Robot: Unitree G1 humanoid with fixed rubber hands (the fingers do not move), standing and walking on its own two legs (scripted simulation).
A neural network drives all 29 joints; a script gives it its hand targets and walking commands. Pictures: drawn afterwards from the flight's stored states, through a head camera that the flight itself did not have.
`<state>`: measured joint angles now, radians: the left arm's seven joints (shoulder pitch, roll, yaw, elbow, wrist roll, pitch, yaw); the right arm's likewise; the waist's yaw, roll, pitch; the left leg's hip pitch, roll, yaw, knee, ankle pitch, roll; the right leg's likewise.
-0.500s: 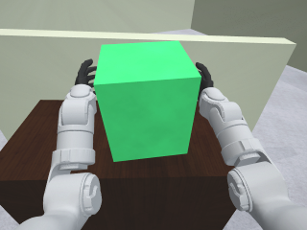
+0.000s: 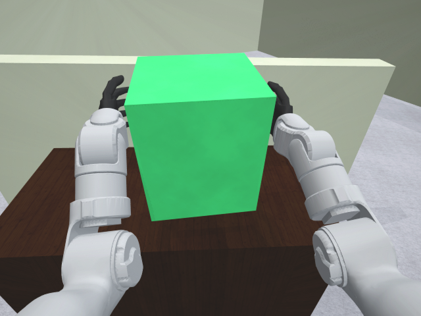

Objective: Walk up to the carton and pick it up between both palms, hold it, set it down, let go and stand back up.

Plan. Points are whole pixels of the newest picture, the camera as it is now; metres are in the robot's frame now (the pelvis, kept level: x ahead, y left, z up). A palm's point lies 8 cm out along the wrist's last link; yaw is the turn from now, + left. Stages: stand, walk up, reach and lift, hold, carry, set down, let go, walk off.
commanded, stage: hold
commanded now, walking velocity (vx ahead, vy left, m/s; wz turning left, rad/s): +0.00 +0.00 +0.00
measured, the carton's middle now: (198, 135) +0.39 +0.01 +0.22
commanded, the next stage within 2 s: none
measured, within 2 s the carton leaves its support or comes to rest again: neither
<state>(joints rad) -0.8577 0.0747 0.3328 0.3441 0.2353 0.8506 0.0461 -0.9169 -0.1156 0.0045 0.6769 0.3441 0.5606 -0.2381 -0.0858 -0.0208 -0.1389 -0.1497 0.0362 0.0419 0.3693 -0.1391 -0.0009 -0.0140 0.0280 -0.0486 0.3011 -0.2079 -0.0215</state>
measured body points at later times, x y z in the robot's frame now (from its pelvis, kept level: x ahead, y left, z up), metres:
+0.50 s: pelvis -0.01 -0.01 +0.00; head -0.11 +0.03 +0.44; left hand +0.37 +0.18 +0.28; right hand +0.37 -0.13 +0.29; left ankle +0.04 +0.12 -0.75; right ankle -0.02 -0.10 -0.75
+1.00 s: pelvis -0.01 +0.01 +0.00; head -0.09 +0.03 +0.44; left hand +0.38 +0.18 +0.28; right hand +0.38 -0.13 +0.27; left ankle +0.04 +0.12 -0.75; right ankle -0.02 -0.10 -0.75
